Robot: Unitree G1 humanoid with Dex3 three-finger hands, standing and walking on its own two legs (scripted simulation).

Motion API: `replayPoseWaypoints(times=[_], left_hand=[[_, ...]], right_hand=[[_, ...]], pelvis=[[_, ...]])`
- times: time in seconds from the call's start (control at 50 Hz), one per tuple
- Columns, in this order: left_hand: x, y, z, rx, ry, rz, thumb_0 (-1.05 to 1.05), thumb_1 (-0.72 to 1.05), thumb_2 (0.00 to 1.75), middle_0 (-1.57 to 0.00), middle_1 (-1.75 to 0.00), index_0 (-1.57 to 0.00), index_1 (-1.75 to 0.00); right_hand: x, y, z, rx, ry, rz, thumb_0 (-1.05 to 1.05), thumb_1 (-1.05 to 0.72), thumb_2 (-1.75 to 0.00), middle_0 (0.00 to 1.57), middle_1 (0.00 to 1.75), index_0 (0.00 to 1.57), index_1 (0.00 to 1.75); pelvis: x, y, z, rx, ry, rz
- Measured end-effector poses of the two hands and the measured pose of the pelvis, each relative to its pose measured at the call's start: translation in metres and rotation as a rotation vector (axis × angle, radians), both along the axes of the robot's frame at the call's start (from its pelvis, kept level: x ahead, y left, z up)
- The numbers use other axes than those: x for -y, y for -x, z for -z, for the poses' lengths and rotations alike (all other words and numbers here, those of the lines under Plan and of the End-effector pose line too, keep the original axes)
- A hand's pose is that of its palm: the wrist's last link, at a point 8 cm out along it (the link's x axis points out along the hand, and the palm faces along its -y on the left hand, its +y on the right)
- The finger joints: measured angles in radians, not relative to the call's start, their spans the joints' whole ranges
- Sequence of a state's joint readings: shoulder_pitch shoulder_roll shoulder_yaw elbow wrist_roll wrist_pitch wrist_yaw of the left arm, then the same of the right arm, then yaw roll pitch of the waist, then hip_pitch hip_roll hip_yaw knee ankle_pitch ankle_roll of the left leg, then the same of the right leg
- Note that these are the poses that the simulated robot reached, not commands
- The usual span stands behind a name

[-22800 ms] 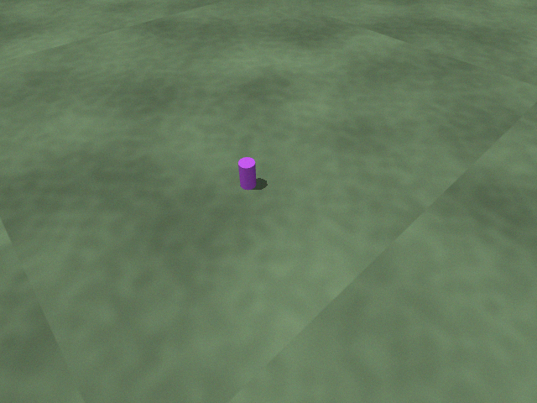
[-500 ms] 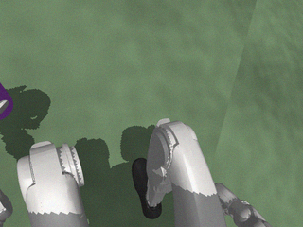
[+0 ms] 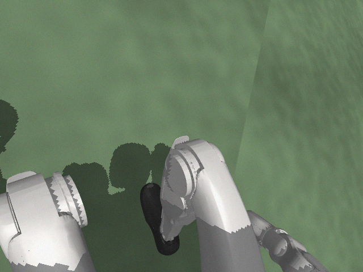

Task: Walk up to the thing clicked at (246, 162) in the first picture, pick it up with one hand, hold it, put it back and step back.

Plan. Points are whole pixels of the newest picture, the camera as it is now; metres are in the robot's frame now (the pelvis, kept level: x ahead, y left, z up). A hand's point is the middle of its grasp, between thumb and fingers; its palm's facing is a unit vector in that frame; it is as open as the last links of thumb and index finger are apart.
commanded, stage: lower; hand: left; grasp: from the side
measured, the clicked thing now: out of the picture +0.45 +0.32 -0.18
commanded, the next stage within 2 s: loosen in 0.58 s
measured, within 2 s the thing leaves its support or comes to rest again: rests again in 0.62 s
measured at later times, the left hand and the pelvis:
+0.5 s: hand out of the picture +0.44 +0.32 -0.17, palm faces +0.49 -0.87 +0.00, open 11.6 cm; pelvis +0.00 +0.01 +0.00, yaw -2 degrees
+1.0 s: hand out of the picture +0.44 +0.32 -0.18, palm faces +0.49 -0.87 +0.01, open 13.0 cm; pelvis -0.01 +0.01 +0.00, yaw -2 degrees
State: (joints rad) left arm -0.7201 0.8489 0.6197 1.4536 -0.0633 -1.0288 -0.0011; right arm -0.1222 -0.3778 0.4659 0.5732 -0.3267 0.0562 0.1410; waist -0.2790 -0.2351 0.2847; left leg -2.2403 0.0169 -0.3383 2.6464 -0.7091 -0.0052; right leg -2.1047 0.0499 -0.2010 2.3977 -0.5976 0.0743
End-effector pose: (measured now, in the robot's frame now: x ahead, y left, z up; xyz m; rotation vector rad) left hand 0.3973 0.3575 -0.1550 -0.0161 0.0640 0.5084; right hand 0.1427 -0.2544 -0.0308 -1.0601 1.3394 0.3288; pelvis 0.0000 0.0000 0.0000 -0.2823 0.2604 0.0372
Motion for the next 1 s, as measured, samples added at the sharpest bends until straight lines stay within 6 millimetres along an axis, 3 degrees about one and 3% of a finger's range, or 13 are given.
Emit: replayPoseWaypoints(times=[0.76, 0.86, 1.0], left_hand=[[0.003, 0.004, 0.025, -0.009, -0.001, -0.003, -0.02, -0.54, 1.03, -0.60, -0.90, -0.64, -0.91], [0.003, 0.004, 0.025, 0.010, 0.008, -0.015, -0.02, -0.48, 0.91, -0.63, -0.82, -0.66, -0.83], [0.003, 0.002, 0.023, 0.018, 0.006, -0.003, -0.02, -0.49, 0.56, -0.59, -0.62, -0.61, -0.61]], right_hand=[[-0.016, -0.006, -0.015, -0.008, 0.055, -0.091, 0.00, -0.91, -0.90, 0.21, 0.30, 0.21, 0.30], [-0.018, -0.005, -0.016, -0.009, 0.059, -0.095, 0.00, -0.92, -0.90, 0.21, 0.30, 0.21, 0.30], [-0.019, -0.004, -0.018, -0.006, 0.064, -0.096, 0.00, -0.93, -0.90, 0.21, 0.30, 0.21, 0.30]], pelvis=[[-0.008, 0.004, 0.000, 0.048, 0.047, 0.024], [-0.009, 0.005, 0.001, 0.053, 0.051, 0.026], [-0.010, 0.006, 0.000, 0.057, 0.055, 0.028]])
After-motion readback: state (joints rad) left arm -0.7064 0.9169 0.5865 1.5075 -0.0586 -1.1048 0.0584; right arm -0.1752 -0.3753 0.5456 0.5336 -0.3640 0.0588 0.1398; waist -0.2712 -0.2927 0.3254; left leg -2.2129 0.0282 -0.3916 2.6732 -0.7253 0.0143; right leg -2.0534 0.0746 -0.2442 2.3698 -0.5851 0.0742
